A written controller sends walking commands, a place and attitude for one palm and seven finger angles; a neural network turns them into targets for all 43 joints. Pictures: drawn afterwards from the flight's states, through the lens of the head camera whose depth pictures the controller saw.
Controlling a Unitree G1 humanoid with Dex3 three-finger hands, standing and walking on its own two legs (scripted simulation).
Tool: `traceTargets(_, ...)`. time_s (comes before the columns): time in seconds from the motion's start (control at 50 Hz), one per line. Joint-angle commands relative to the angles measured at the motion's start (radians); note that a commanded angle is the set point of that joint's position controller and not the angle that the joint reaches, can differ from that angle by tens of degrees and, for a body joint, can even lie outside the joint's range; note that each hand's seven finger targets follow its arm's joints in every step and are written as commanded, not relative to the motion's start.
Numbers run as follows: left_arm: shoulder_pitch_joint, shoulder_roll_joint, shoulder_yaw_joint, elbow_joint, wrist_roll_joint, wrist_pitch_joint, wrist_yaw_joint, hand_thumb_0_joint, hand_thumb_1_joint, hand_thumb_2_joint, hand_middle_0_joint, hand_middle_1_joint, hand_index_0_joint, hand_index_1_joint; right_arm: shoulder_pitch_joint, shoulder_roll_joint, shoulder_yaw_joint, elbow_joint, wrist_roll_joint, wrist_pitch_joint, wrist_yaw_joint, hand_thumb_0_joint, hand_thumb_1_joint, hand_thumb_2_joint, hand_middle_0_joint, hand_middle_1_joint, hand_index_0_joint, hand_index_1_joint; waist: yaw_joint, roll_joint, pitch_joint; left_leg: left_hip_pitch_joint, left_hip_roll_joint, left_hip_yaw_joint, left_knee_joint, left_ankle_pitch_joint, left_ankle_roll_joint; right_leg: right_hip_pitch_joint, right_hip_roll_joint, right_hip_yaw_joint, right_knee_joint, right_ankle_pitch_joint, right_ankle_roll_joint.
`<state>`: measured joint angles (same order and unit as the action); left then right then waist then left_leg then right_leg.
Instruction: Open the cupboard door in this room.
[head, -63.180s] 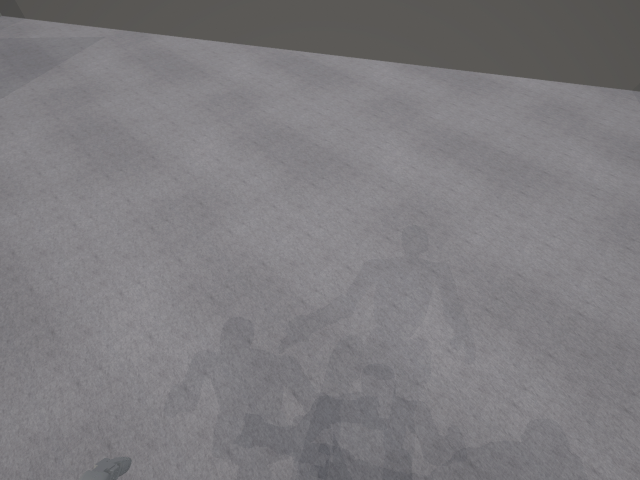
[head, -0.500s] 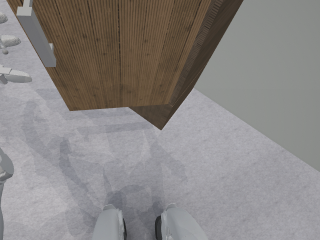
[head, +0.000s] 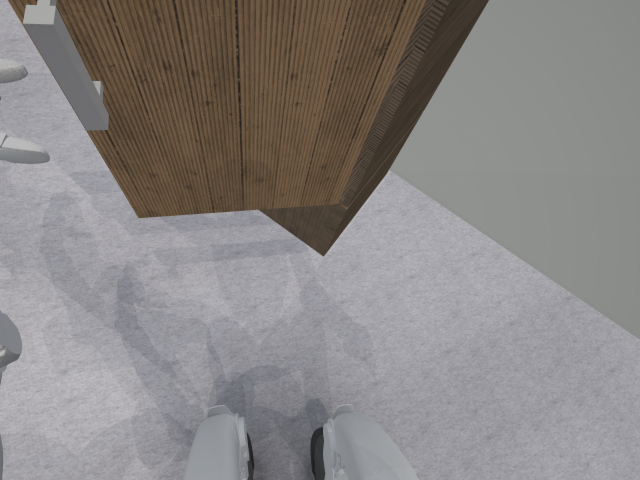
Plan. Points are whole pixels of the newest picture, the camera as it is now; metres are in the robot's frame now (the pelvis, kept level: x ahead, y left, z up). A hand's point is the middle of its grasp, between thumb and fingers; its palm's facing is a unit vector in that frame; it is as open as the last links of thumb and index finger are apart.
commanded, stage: slide the fingers in behind the handle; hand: left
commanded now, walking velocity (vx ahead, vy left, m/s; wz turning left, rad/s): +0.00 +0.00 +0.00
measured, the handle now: (74, 61) +0.56 +0.23 +0.09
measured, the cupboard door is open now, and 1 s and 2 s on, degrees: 44 43 43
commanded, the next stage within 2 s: close the thumb around the handle in 1.48 s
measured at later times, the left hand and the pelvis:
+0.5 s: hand (30, 100) +0.51 +0.26 +0.08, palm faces +0.10 -0.99 -0.02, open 14.1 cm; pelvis +0.00 +0.00 +0.00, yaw +1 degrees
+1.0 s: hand (72, 102) +0.52 +0.23 +0.08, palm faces +0.04 -1.00 +0.00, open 14.2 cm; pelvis +0.00 -0.01 +0.00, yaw +2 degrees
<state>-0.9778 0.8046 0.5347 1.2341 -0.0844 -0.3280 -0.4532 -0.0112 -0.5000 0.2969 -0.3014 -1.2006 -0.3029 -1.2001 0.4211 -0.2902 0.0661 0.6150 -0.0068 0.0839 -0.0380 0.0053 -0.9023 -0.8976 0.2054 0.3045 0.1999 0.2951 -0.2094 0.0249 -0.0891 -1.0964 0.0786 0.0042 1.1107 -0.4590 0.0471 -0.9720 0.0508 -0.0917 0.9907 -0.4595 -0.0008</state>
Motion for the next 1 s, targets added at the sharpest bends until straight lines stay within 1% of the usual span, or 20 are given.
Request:
traceTargets(0.0, -0.376, 0.228, -0.020, -0.216, -0.039, -0.040, 0.005, 0.000, -0.500, 0.300, -0.300, -1.200, -0.300, -1.200, 0.207, -0.207, -0.080, -0.027, 0.001, 0.001, -0.008, 0.000, -0.900, -0.900, 0.200, 0.300, 0.200, 0.300, 0.009, 0.266, -0.509, 0.679, -0.010, -0.124, -0.122, 0.534, -0.023, 0.016, 0.032, 0.014, -0.110, 0.277, -0.020)
traceTargets(0.08, -0.399, 0.181, -0.049, -0.205, -0.032, -0.032, 0.041, 0.000, -0.500, 0.300, -0.300, -1.200, -0.300, -1.200, 0.201, -0.203, -0.081, -0.026, -0.001, 0.002, -0.006, 0.000, -0.900, -0.900, 0.200, 0.300, 0.200, 0.300, -0.008, 0.219, -0.452, 0.653, -0.010, -0.126, -0.137, 0.472, -0.022, 0.000, 0.029, 0.012, -0.121, 0.247, -0.016)
traceTargets(0.22, -0.426, 0.173, -0.035, -0.219, -0.017, -0.092, 0.107, 0.000, -0.500, 0.300, -0.300, -1.200, -0.300, -1.200, 0.188, -0.197, -0.080, -0.027, -0.010, -0.006, 0.005, 0.000, -0.900, -0.900, 0.200, 0.300, 0.200, 0.300, 0.000, 0.223, -0.467, 0.647, -0.013, -0.126, -0.135, 0.464, -0.028, 0.014, 0.026, 0.019, -0.107, 0.242, -0.020)
traceTargets(0.26, -0.401, 0.189, -0.021, -0.203, -0.012, -0.091, 0.113, 0.000, -0.500, 0.300, -0.300, -1.200, -0.300, -1.200, 0.189, -0.199, -0.082, -0.032, -0.009, -0.006, 0.006, 0.000, -0.900, -0.900, 0.200, 0.300, 0.200, 0.300, 0.006, 0.194, -0.478, 0.620, -0.018, -0.116, -0.136, 0.452, -0.022, 0.055, 0.025, 0.025, -0.110, 0.255, -0.019)
traceTargets(0.28, -0.402, 0.161, -0.048, -0.208, -0.010, -0.091, 0.111, 0.000, -0.500, 0.300, -0.300, -1.200, -0.300, -1.200, 0.184, -0.195, -0.081, -0.034, -0.006, -0.004, 0.006, 0.000, -0.900, -0.900, 0.200, 0.300, 0.200, 0.300, -0.001, 0.194, -0.477, 0.619, -0.020, -0.108, -0.134, 0.448, -0.020, 0.056, 0.025, 0.029, -0.114, 0.262, -0.017)
traceTargets(0.34, -0.435, 0.158, -0.059, -0.210, -0.006, -0.095, 0.107, 0.000, -0.500, 0.300, -0.300, -1.200, -0.300, -1.200, 0.183, -0.192, -0.080, -0.025, -0.005, -0.002, 0.004, 0.000, -0.900, -0.900, 0.200, 0.300, 0.200, 0.300, -0.005, 0.223, -0.476, 0.627, -0.018, -0.110, -0.128, 0.453, -0.022, 0.042, 0.024, 0.029, -0.110, 0.264, -0.018)
traceTargets(0.38, -0.445, 0.099, -0.097, -0.208, -0.010, -0.091, 0.105, 0.000, -0.500, 0.300, -0.300, -1.200, -0.300, -1.200, 0.183, -0.189, -0.084, -0.019, -0.006, -0.004, 0.005, 0.000, -0.900, -0.900, 0.200, 0.300, 0.200, 0.300, -0.019, 0.214, -0.470, 0.640, -0.017, -0.118, -0.131, 0.435, -0.023, 0.020, 0.025, 0.025, -0.114, 0.246, -0.018)
traceTargets(0.42, -0.463, 0.098, -0.093, -0.221, -0.018, -0.097, 0.105, 0.000, -0.500, 0.300, -0.300, -1.200, -0.300, -1.200, 0.187, -0.191, -0.085, -0.010, -0.009, -0.007, 0.004, 0.000, -0.900, -0.900, 0.200, 0.300, 0.200, 0.300, -0.021, 0.227, -0.492, 0.664, -0.015, -0.122, -0.129, 0.449, -0.024, 0.010, 0.024, 0.026, -0.114, 0.248, -0.018)
traceTargets(0.48, -0.453, 0.066, -0.112, -0.201, -0.026, -0.088, 0.102, 0.000, -0.500, 0.300, -0.300, -1.200, -0.300, -1.200, 0.188, -0.188, -0.085, -0.003, -0.007, -0.011, 0.004, 0.000, -0.900, -0.900, 0.200, 0.300, 0.200, 0.300, -0.028, 0.182, -0.478, 0.623, -0.020, -0.115, -0.127, 0.410, -0.015, 0.029, 0.025, 0.030, -0.122, 0.243, -0.016)
traceTargets(0.56, -0.484, 0.066, -0.124, -0.164, -0.018, -0.081, 0.109, 0.000, -0.500, 0.300, -0.300, -1.200, -0.300, -1.200, 0.193, -0.190, -0.082, 0.012, -0.006, -0.014, 0.001, 0.000, -0.900, -0.900, 0.200, 0.300, 0.200, 0.300, -0.041, 0.187, -0.439, 0.595, -0.021, -0.117, -0.124, 0.378, -0.014, 0.002, 0.022, 0.030, -0.120, 0.223, -0.017)
traceTargets(0.64, -0.476, 0.051, -0.138, -0.190, -0.014, -0.086, 0.110, 0.000, -0.500, 0.300, -0.300, -1.200, -0.300, -1.200, 0.196, -0.185, -0.083, 0.015, -0.010, -0.018, 0.004, 0.000, -0.900, -0.900, 0.200, 0.300, 0.200, 0.300, -0.025, 0.245, -0.490, 0.630, -0.023, -0.116, -0.120, 0.420, -0.019, 0.009, 0.021, 0.030, -0.110, 0.244, -0.022)
traceTargets(0.66, -0.472, 0.014, -0.162, -0.184, -0.016, -0.080, 0.110, 0.000, -0.500, 0.300, -0.300, -1.200, -0.300, -1.200, 0.195, -0.182, -0.085, 0.015, -0.010, -0.020, 0.006, 0.000, -0.900, -0.900, 0.200, 0.300, 0.200, 0.300, -0.036, 0.222, -0.480, 0.626, -0.024, -0.114, -0.115, 0.413, -0.016, 0.000, 0.021, 0.030, -0.115, 0.242, -0.020)
traceTargets(0.74, -0.485, 0.030, -0.151, -0.174, -0.019, -0.073, 0.115, 0.000, -0.500, 0.300, -0.300, -1.200, -0.300, -1.200, 0.199, -0.185, -0.084, 0.020, -0.009, -0.021, 0.008, 0.000, -0.900, -0.900, 0.200, 0.300, 0.200, 0.300, -0.039, 0.205, -0.464, 0.594, -0.026, -0.110, -0.115, 0.399, -0.012, 0.020, 0.023, 0.033, -0.118, 0.248, -0.018)
traceTargets(0.76, -0.494, 0.032, -0.154, -0.202, -0.015, -0.076, 0.118, 0.000, -0.500, 0.300, -0.300, -1.200, -0.300, -1.200, 0.199, -0.186, -0.086, 0.019, -0.010, -0.020, 0.008, 0.000, -0.900, -0.900, 0.200, 0.300, 0.200, 0.300, -0.034, 0.216, -0.487, 0.607, -0.026, -0.112, -0.115, 0.410, -0.013, 0.025, 0.021, 0.033, -0.114, 0.253, -0.020)
traceTargets(0.78, -0.480, 0.005, -0.170, -0.191, -0.014, -0.072, 0.120, 0.000, -0.500, 0.300, -0.300, -1.200, -0.300, -1.200, 0.198, -0.181, -0.086, 0.016, -0.009, -0.021, 0.011, 0.000, -0.900, -0.900, 0.200, 0.300, 0.200, 0.300, -0.032, 0.226, -0.476, 0.611, -0.028, -0.109, -0.117, 0.408, -0.014, 0.020, 0.022, 0.032, -0.117, 0.249, -0.021)
traceTargets(0.8, -0.496, -0.034, -0.195, -0.200, -0.018, -0.075, 0.120, 0.000, -0.500, 0.300, -0.300, -1.200, -0.300, -1.200, 0.197, -0.178, -0.086, 0.019, -0.012, -0.025, 0.012, 0.000, -0.900, -0.900, 0.200, 0.300, 0.200, 0.300, -0.046, 0.231, -0.475, 0.627, -0.027, -0.114, -0.114, 0.415, -0.013, -0.002, 0.023, 0.028, -0.114, 0.248, -0.022)
traceTargets(0.82, -0.495, 0.003, -0.167, -0.204, -0.015, -0.076, 0.124, 0.000, -0.500, 0.300, -0.300, -1.200, -0.300, -1.200, 0.199, -0.183, -0.088, 0.025, -0.012, -0.023, 0.011, 0.000, -0.900, -0.900, 0.200, 0.300, 0.200, 0.300, -0.036, 0.230, -0.481, 0.628, -0.023, -0.115, -0.115, 0.413, -0.016, -0.001, 0.021, 0.028, -0.114, 0.245, -0.021)
traceTargets(0.88, -0.481, -0.039, -0.193, -0.204, -0.019, -0.071, 0.128, 0.000, -0.500, 0.300, -0.300, -1.200, -0.300, -1.200, 0.197, -0.179, -0.089, 0.023, -0.012, -0.025, 0.016, 0.000, -0.900, -0.900, 0.200, 0.300, 0.200, 0.300, -0.040, 0.216, -0.478, 0.626, -0.026, -0.115, -0.118, 0.414, -0.015, 0.008, 0.023, 0.027, -0.117, 0.250, -0.021)
traceTargets(0.94, -0.495, -0.027, -0.164, -0.239, -0.027, -0.083, 0.143, 0.000, -0.500, 0.300, -0.300, -1.200, -0.300, -1.200, 0.200, -0.176, -0.092, 0.019, -0.015, -0.026, 0.019, 0.000, -0.900, -0.900, 0.200, 0.300, 0.200, 0.300, -0.027, 0.229, -0.517, 0.659, -0.024, -0.123, -0.118, 0.463, -0.020, 0.019, 0.024, 0.022, -0.105, 0.272, -0.024)
traceTargets(0.98, -0.482, 0.026, -0.102, -0.238, -0.036, -0.089, 0.164, 0.000, -0.500, 0.300, -0.300, -1.200, -0.300, -1.200, 0.201, -0.178, -0.092, 0.014, -0.017, -0.027, 0.020, 0.000, -0.900, -0.900, 0.200, 0.300, 0.200, 0.300, -0.013, 0.194, -0.527, 0.632, -0.025, -0.117, -0.115, 0.470, -0.018, 0.056, 0.024, 0.025, -0.101, 0.288, -0.022)
